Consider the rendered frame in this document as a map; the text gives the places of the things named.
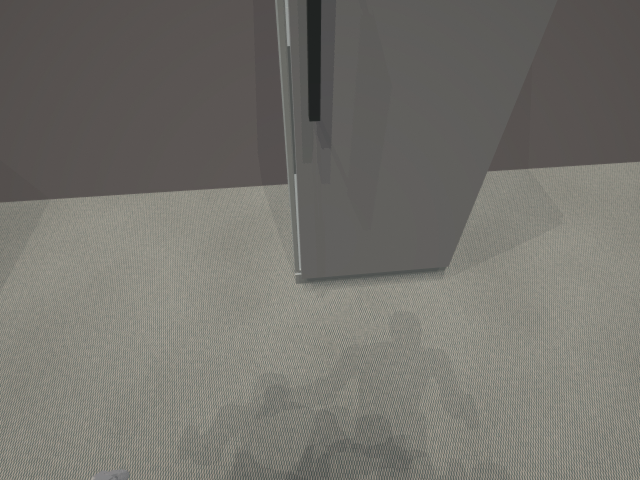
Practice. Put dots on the fridge door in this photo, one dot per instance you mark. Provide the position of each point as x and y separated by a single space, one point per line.
415 97

